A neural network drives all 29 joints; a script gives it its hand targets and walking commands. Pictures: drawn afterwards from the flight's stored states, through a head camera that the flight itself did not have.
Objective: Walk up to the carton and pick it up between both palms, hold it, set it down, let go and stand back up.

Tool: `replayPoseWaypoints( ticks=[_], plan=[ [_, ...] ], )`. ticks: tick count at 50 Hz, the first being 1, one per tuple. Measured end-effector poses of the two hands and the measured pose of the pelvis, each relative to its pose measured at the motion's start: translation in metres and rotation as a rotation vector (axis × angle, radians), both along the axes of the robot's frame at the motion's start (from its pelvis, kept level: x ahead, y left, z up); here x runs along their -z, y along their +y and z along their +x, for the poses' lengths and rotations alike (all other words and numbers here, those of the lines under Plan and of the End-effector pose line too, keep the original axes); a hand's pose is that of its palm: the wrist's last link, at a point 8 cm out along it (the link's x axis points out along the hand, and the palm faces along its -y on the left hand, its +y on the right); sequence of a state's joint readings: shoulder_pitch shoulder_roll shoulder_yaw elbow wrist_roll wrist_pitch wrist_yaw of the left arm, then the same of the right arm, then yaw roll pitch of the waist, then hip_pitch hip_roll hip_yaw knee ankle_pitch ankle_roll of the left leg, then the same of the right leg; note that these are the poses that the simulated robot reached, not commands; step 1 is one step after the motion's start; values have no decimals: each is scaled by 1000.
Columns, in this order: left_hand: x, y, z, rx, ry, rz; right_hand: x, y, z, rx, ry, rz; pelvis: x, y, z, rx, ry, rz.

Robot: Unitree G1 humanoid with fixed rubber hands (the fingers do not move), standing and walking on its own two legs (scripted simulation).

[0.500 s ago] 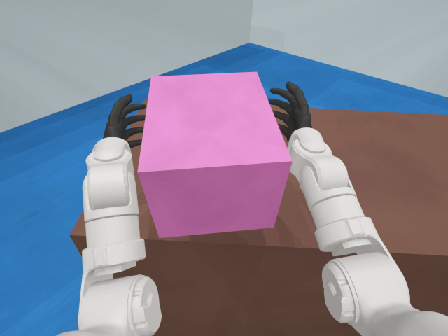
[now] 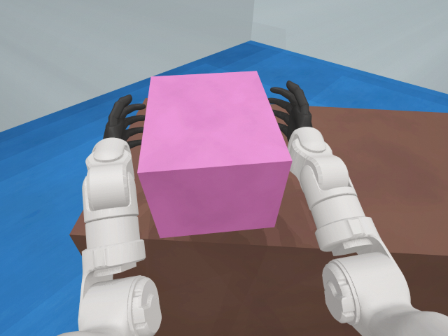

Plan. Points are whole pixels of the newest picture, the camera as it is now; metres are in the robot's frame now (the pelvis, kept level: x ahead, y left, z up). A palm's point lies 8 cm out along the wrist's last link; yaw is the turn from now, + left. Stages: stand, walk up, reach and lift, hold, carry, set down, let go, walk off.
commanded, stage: hold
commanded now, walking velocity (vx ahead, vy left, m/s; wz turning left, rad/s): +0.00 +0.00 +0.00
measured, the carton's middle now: (211, 149) +0.39 +0.01 +0.17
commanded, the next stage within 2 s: none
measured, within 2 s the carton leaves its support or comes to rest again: neither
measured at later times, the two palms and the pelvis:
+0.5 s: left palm (118, 143) +0.36 +0.16 +0.21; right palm (298, 130) +0.36 -0.14 +0.22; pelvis +0.00 +0.00 +0.00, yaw +0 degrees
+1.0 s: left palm (117, 141) +0.36 +0.16 +0.21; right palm (297, 129) +0.36 -0.14 +0.22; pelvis +0.00 +0.00 +0.00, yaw +0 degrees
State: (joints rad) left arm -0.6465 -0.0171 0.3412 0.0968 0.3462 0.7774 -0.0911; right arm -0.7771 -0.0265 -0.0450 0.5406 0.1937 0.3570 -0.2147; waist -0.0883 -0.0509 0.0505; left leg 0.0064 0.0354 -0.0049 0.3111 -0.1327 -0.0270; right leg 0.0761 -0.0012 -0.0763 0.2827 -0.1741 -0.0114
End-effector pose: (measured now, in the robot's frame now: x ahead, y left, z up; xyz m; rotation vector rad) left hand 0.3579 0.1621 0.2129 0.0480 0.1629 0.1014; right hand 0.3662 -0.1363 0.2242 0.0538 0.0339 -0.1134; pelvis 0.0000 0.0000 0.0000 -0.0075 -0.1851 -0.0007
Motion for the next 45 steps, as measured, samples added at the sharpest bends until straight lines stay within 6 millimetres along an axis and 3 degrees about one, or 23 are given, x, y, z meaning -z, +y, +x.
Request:
replayPoseWaypoints(
  ticks=[45],
  plan=[
    [-2,1,-1,8,-8,-4,-2,1,-2,4,-7,5,0,0,0,-3,4,0]
  ],
)
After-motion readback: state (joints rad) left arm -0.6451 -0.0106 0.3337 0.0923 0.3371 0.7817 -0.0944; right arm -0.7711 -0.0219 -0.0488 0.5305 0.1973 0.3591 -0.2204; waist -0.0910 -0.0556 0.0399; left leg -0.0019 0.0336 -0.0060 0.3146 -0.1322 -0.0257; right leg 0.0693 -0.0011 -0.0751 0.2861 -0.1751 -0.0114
